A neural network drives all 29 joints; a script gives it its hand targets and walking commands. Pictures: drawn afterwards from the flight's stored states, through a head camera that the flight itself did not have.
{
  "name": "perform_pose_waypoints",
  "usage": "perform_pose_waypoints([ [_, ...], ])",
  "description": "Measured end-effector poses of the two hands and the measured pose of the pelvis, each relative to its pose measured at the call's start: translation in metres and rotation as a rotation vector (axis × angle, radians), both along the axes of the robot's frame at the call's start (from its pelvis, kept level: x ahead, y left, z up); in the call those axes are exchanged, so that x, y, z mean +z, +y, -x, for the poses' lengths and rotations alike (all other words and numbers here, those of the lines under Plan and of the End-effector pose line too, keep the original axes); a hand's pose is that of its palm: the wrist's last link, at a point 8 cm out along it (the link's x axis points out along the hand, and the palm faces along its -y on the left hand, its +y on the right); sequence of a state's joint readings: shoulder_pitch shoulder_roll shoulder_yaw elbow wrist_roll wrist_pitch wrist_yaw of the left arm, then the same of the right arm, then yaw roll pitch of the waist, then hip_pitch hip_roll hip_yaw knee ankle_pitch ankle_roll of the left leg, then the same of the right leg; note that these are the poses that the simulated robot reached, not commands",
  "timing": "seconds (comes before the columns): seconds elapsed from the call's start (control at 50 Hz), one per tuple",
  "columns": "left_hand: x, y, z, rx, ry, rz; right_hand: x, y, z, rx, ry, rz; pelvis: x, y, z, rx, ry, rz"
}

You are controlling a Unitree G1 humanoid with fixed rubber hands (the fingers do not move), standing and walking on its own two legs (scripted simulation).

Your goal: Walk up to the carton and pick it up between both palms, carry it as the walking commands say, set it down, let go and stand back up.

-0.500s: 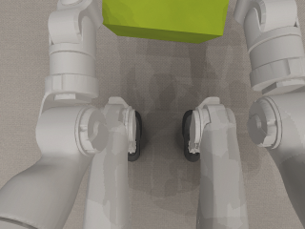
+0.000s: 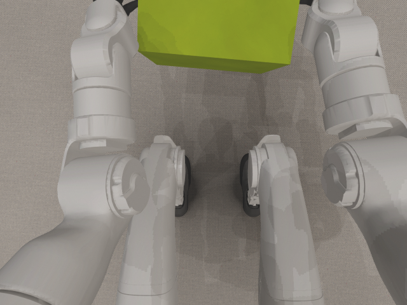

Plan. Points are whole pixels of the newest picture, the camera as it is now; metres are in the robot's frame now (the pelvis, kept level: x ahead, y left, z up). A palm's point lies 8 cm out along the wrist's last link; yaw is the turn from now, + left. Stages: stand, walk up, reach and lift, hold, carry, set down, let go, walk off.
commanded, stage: reach and lift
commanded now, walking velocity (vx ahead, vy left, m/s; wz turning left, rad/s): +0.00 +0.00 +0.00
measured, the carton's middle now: out of the picture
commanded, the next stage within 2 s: none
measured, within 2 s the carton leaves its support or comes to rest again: neither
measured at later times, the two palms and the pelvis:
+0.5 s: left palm out of the picture +0.52 +0.15 +0.01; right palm out of the picture +0.53 -0.15 +0.00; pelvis +0.00 +0.00 +0.05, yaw +0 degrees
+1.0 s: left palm out of the picture +0.50 +0.15 +0.14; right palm out of the picture +0.50 -0.16 +0.13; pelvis +0.07 -0.01 +0.13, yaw +0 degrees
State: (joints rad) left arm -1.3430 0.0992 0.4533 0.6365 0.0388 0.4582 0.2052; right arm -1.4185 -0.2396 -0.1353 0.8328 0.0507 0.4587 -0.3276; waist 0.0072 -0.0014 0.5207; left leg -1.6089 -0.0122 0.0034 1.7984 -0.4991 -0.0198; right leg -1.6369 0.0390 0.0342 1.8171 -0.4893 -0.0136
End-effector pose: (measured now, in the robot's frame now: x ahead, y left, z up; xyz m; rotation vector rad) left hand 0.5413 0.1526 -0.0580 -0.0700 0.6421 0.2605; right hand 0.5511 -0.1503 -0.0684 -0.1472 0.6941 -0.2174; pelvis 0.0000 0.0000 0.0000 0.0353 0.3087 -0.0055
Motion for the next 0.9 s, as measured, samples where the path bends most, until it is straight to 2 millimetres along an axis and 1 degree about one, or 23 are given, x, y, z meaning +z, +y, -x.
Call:
perform_pose_waypoints([
  [0.1,0.011,0.000,0.004,0.001,-0.002,0.000,0.012,0.000,0.003,0.000,-0.003,0.002,0.008,0.000,0.001,0.000,-0.008,0.001],
  [0.26,0.027,0.000,0.016,0.005,0.010,0.002,0.028,0.000,0.015,0.000,0.009,0.000,0.023,-0.001,0.002,-0.001,-0.041,0.001],
  [0.42,0.054,-0.002,0.022,0.006,0.001,0.000,0.054,-0.002,0.022,-0.002,0.000,-0.002,0.040,-0.002,0.004,-0.003,-0.070,-0.001],
  [0.56,0.078,-0.002,0.025,0.003,-0.005,-0.004,0.077,-0.002,0.025,-0.005,-0.004,-0.002,0.053,-0.003,0.000,-0.004,-0.049,-0.002],
  [0.68,0.099,-0.005,0.031,-0.006,0.016,-0.010,0.097,-0.004,0.034,-0.011,0.016,-0.001,0.066,-0.005,-0.012,-0.003,-0.002,-0.004],
  [0.76,0.118,-0.006,0.038,-0.009,0.041,-0.004,0.115,-0.005,0.042,-0.017,0.040,-0.007,0.077,-0.006,-0.024,-0.002,0.045,-0.006],
  [0.84,0.146,-0.007,0.045,-0.022,0.068,-0.008,0.143,-0.006,0.052,-0.023,0.065,-0.015,0.092,-0.007,-0.044,0.000,0.111,-0.009],
  [0.9,0.168,-0.006,0.045,-0.040,0.069,-0.007,0.165,-0.007,0.054,-0.026,0.064,-0.023,0.104,-0.009,-0.057,0.001,0.144,-0.010],
])
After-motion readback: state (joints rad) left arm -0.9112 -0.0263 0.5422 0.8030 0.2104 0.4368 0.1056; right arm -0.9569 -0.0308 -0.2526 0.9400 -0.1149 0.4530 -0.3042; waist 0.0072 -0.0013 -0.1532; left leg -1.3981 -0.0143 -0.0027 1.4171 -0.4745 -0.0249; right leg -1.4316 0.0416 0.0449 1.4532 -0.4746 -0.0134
